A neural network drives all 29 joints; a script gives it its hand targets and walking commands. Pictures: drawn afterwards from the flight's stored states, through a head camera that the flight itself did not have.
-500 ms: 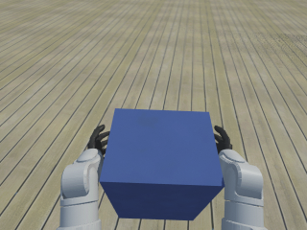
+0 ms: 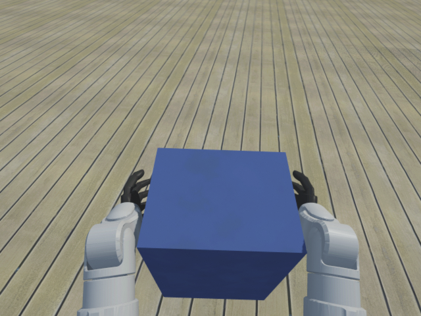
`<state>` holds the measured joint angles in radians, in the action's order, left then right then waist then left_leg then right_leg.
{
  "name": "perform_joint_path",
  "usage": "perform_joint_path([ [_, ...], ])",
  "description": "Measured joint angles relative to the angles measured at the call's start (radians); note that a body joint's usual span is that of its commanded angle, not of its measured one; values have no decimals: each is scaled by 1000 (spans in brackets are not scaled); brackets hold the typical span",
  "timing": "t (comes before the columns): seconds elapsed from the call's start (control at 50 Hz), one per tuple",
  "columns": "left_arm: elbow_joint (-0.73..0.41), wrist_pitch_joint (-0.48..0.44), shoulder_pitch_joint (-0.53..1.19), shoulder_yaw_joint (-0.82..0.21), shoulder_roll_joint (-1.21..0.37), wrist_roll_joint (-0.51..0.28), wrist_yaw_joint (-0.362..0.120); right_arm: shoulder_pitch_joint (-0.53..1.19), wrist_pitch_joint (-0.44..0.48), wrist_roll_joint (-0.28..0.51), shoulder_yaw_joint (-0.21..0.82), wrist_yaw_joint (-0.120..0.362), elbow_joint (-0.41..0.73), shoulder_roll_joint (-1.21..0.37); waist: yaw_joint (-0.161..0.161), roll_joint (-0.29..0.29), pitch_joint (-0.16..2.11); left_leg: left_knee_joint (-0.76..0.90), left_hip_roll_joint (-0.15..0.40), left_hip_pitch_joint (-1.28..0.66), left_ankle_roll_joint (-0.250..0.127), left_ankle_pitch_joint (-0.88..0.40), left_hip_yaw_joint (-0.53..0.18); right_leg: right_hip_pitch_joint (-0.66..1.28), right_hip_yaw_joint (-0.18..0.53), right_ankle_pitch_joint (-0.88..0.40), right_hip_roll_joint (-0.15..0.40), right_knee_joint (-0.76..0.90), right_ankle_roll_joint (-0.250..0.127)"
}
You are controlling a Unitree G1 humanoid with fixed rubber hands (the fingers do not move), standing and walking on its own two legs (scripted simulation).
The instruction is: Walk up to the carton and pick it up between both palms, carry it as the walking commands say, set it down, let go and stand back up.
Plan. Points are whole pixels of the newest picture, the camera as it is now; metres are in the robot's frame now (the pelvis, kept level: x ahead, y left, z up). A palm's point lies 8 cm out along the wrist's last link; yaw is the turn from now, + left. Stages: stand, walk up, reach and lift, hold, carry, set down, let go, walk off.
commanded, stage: carry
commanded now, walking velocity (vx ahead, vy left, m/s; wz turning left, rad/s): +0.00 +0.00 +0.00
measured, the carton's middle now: (217, 233) +0.30 +0.00 +0.04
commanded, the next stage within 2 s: hold in 0.24 s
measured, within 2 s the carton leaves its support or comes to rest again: neither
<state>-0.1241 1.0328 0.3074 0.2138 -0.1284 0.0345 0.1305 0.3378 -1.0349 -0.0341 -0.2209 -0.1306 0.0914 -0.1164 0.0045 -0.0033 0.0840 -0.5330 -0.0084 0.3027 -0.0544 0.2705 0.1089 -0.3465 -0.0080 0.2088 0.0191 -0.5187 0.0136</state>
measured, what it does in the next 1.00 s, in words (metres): stands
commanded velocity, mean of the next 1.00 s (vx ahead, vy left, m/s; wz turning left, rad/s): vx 0.00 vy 0.00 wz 0.00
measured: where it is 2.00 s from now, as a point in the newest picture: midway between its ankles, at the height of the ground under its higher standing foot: outside the picture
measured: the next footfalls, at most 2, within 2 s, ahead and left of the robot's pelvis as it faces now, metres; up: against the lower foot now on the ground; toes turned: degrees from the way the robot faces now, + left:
none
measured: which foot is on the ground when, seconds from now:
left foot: down 0.00-1.00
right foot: down 0.00-1.00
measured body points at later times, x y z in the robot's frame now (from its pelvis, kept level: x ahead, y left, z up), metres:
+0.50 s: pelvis +0.00 -0.02 +0.01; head -0.03 -0.01 +0.46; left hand +0.25 +0.16 +0.03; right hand +0.27 -0.16 +0.03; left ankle +0.01 +0.08 -0.73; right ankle +0.04 -0.14 -0.73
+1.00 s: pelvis -0.01 -0.04 +0.01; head -0.06 -0.04 +0.45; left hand +0.28 +0.15 +0.05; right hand +0.31 -0.16 +0.05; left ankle +0.01 +0.08 -0.73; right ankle +0.04 -0.14 -0.73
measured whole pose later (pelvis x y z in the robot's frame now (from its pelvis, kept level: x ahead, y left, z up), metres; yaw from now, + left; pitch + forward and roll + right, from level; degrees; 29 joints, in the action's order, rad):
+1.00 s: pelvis -0.01 -0.04 +0.01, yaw +9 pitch -9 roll +0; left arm 0.37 0.70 0.35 0.28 -0.10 0.24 -0.09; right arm 0.32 -0.71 -0.26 -0.33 -0.01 -0.33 -0.17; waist 0.03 0.01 -0.02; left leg -0.43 -0.03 0.07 0.00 0.20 -0.10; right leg -0.06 0.03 0.18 -0.04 -0.39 -0.02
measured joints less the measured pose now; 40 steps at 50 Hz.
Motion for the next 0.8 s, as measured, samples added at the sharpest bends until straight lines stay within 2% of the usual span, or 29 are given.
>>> perform_joint_path([
  [0.24, 15, -1, 12, 2, 4, 1, 1, 13, 1, -1, 0, -1, -16, 5, 2, -2, 2, -2, 5, -5, 3, 4, 3, 4, -1, 2, -2, -1, -2],
  [0.26, 57, -25, 22, 10, 4, 27, -25, 21, 23, -33, -9, 28, -53, 7, -1, -2, -32, 12, 4, -43, 1, -1, 3, 42, 3, -6, -5, 15, -2],
  [0.28, 147, -75, 26, 20, 6, 51, -50, 24, 71, -60, -20, 55, -147, 10, -3, -3, -59, 40, 2, -90, -3, -7, -5, 90, 7, -20, -10, 44, -4],
  [0.3, 227, -129, 9, 12, 7, 76, -57, 3, 129, -77, -12, 70, -233, 14, -3, -4, -73, 64, 2, -123, 2, -16, -10, 126, 10, -27, -13, 72, -6],
  [0.32, 265, -175, -33, -7, 10, 85, -63, -45, 181, -81, 7, 78, -272, 20, -4, -5, -82, 83, 2, -145, 7, -25, -16, 151, 10, -33, -16, 95, -8],
  [0.34, 264, -214, -92, -37, 11, 85, -66, -114, 223, -76, 37, 81, -264, 25, -4, -5, -89, 98, 1, -160, 10, -33, -25, 169, 19, -37, -20, 112, -8],
  [0.4, 167, -290, -256, -118, 12, 69, -66, -301, 307, -53, 104, 78, -149, 31, -3, 7, -109, 118, -12, -181, 14, -46, -61, 196, 73, -33, -28, 121, 4],
  [0.46, 121, -319, -307, -131, 4, 73, -65, -337, 338, -48, 118, 89, -121, 33, -10, 18, -129, 116, -24, -203, 19, -51, -89, 221, 77, -16, -25, 106, 5],
  [0.52, 170, -326, -247, -100, 3, 87, -69, -259, 339, -74, 85, 110, -180, 24, 11, 12, -146, 95, -29, -218, 24, -50, -117, 244, 61, -4, -26, 81, -10],
  [0.6, 321, -328, -81, -27, 1, 127, -107, -118, 322, -123, 10, 119, -288, 17, 30, 2, -154, 63, -34, -225, 30, -47, -143, 256, 64, 11, -39, 44, -19],
  [0.7, 455, -322, 43, 49, 1, 173, -159, -19, 308, -169, -63, 127, -391, 4, 17, -1, -129, 74, -27, -237, 40, -56, -157, 267, 70, -1, -54, 52, -23],
  [0.8, 501, -318, 70, 76, 15, 199, -193, -1, 314, -208, -93, 128, -430, -22, -3, 8, -106, 100, -17, -242, 48, -69, -171, 277, 63, -19, -66, 87, -34],
])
